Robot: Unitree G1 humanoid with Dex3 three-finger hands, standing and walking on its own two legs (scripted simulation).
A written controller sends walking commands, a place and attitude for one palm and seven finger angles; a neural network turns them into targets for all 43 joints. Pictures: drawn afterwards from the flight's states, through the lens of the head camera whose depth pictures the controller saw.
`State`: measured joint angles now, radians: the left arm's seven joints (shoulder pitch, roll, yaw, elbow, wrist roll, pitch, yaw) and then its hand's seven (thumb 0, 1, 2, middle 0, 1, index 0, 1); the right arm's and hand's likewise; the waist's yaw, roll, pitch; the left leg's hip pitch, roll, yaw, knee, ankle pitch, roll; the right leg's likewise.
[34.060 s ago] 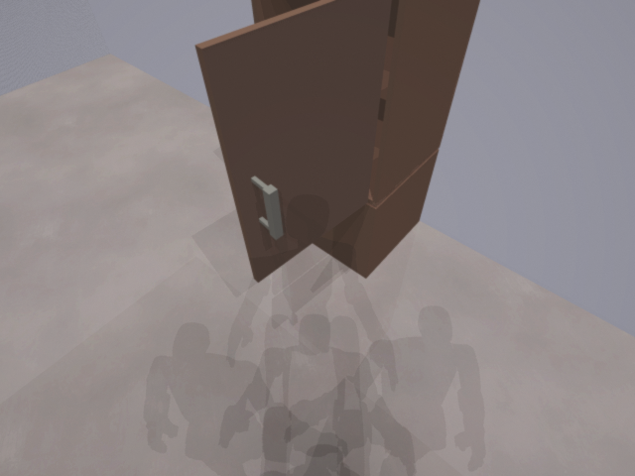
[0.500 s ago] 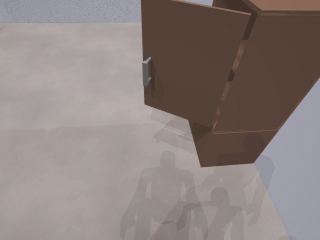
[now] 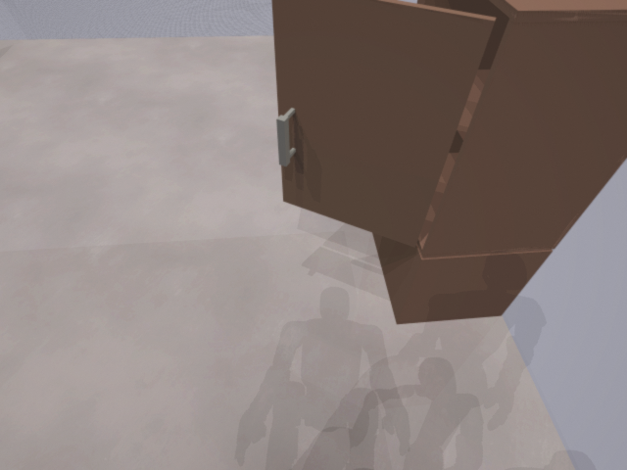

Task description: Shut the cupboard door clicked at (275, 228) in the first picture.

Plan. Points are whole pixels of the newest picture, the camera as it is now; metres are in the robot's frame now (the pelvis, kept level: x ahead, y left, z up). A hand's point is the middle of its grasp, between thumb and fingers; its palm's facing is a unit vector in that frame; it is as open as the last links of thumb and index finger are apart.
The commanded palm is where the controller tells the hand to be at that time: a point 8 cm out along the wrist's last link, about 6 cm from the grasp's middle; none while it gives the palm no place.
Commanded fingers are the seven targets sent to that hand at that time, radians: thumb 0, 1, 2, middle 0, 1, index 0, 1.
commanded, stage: look to check the result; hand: left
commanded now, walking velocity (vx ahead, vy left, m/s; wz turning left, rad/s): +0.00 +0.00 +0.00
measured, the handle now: (287, 137) +0.86 +0.11 -0.08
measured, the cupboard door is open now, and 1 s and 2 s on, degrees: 59 59 59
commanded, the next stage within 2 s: walk to a spot facing it in 0.06 s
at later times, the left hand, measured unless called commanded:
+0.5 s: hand out of the picture +0.01 +0.20 -0.21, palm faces +0.18 -0.96 -0.20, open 7.4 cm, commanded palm none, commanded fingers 0.00 0.90 0.90 -0.20 -0.30 -0.20 -0.30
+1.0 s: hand out of the picture +0.04 +0.22 -0.16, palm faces +0.42 -0.86 -0.29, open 7.4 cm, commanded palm none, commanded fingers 0.00 0.90 0.90 -0.20 -0.30 -0.20 -0.30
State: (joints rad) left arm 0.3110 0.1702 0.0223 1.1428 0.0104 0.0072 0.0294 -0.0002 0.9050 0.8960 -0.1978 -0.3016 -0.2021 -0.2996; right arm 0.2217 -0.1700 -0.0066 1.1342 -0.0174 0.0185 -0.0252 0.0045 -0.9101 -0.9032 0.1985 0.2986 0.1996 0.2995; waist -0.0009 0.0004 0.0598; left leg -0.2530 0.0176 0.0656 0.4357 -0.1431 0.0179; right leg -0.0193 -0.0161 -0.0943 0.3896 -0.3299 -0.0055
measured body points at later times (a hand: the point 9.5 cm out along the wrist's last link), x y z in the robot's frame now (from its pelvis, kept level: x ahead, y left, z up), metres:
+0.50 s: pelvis +0.02 +0.01 -0.03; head +0.04 +0.04 +0.42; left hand +0.00 +0.25 -0.19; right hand +0.06 -0.23 -0.17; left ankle +0.06 +0.11 -0.74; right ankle -0.07 -0.11 -0.74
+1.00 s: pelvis +0.02 -0.02 -0.01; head +0.07 -0.01 +0.44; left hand +0.01 +0.26 -0.14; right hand +0.18 -0.24 -0.16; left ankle +0.06 +0.11 -0.74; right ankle +0.05 -0.15 -0.74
